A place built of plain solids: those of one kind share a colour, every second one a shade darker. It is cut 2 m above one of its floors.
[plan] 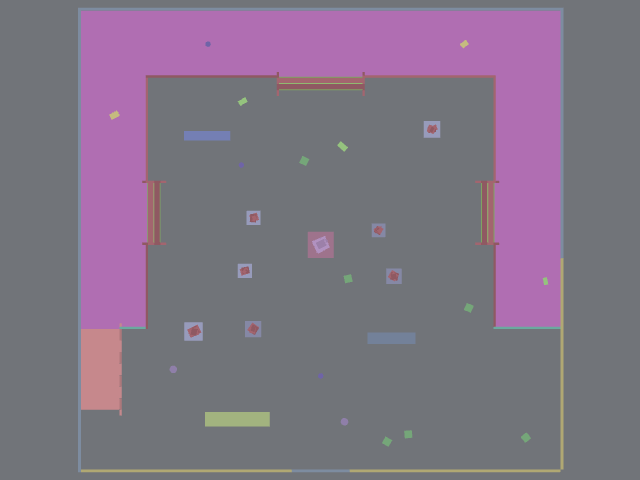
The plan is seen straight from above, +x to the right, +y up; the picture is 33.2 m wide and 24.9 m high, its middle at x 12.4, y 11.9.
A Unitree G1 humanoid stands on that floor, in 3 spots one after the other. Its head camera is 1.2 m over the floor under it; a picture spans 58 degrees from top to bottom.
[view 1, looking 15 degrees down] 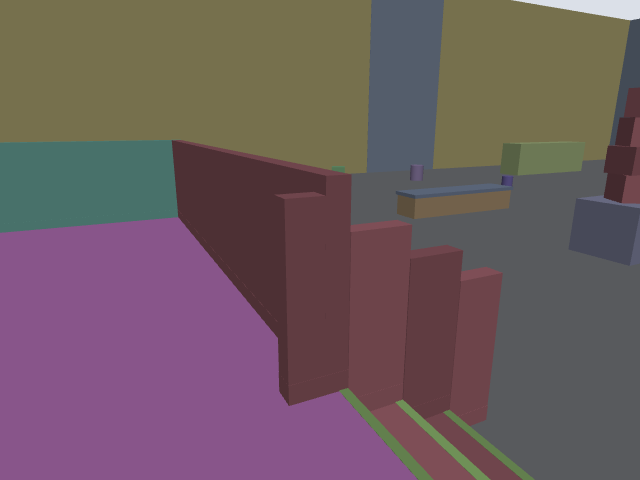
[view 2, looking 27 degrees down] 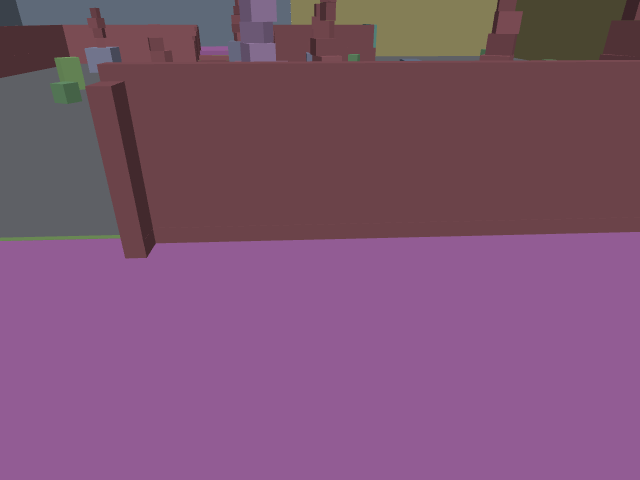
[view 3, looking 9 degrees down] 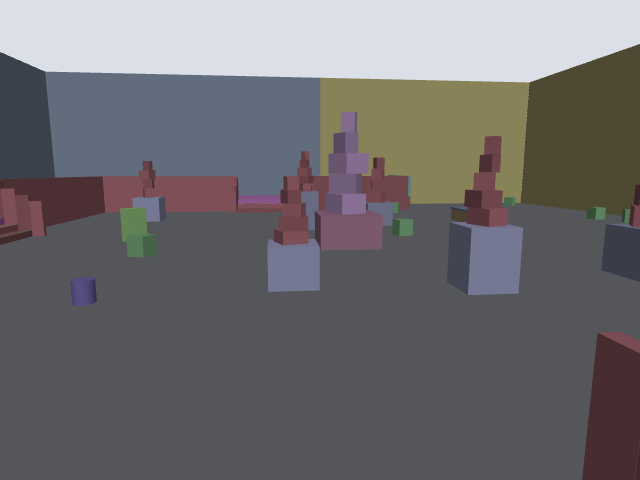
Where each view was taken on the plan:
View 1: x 22.30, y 13.31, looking -116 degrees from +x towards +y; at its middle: piece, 1.78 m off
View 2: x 1.00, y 10.78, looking -3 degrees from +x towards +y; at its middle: walk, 2.64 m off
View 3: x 2.58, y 13.31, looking -6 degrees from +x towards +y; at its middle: centre_base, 9.50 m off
